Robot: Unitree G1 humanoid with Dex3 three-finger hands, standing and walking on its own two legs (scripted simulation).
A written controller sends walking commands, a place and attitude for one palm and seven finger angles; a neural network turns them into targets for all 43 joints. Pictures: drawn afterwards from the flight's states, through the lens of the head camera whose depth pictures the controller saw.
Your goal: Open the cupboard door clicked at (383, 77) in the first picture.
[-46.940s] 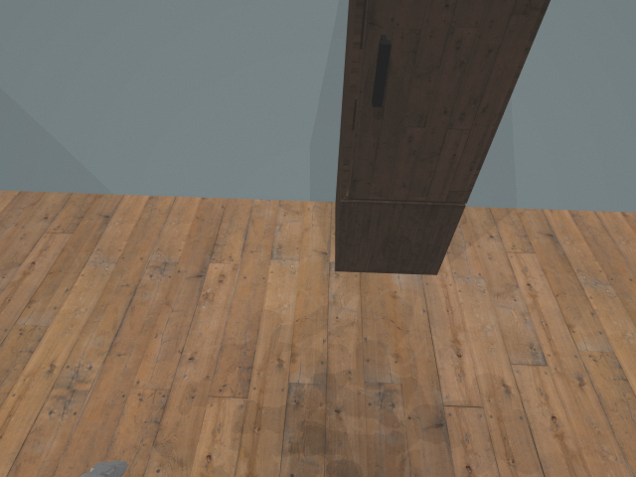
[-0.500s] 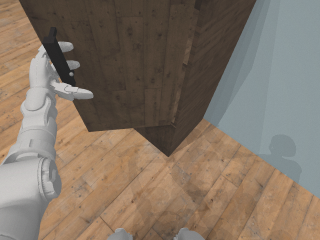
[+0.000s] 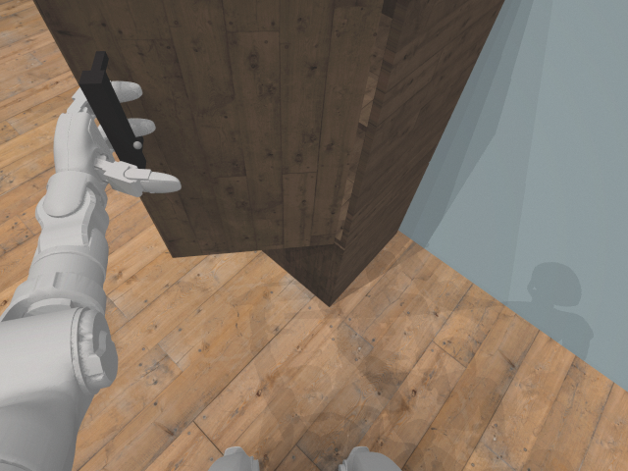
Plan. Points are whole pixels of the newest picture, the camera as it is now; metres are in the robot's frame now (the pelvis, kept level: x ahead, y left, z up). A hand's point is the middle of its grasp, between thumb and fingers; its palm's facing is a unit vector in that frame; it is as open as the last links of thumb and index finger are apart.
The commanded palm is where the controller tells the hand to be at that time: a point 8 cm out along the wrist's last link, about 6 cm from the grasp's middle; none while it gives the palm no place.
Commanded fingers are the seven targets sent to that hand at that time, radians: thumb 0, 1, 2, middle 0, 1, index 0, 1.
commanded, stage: close the thumb around the handle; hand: left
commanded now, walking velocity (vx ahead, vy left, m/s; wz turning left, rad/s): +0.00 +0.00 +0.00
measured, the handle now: (119, 116) +0.54 +0.22 +0.11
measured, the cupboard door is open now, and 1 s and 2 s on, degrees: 49 53 93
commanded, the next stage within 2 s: pull the door open along its arc in 0.60 s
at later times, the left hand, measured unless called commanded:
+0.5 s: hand (138, 142) +0.50 +0.19 +0.11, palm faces +0.06 -1.00 +0.00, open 5.9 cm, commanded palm +0.47 +0.24 +0.11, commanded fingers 0.00 0.90 0.90 -0.40 -1.35 -0.40 -1.35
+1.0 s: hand (139, 159) +0.47 +0.18 +0.11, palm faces +0.04 -1.00 +0.01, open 5.6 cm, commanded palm +0.41 +0.23 +0.11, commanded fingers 0.00 0.90 0.90 -0.40 -1.35 -0.40 -1.35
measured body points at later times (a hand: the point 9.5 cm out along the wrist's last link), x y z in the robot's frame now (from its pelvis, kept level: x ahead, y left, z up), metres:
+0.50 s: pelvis +0.00 +0.00 +0.00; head +0.10 +0.01 +0.44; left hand +0.49 +0.24 +0.11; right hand +0.01 -0.26 -0.12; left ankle +0.01 +0.12 -0.70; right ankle -0.01 -0.12 -0.70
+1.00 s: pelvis +0.01 +0.00 +0.01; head +0.08 +0.01 +0.45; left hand +0.47 +0.24 +0.11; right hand +0.03 -0.26 -0.11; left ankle +0.01 +0.12 -0.70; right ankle -0.01 -0.12 -0.70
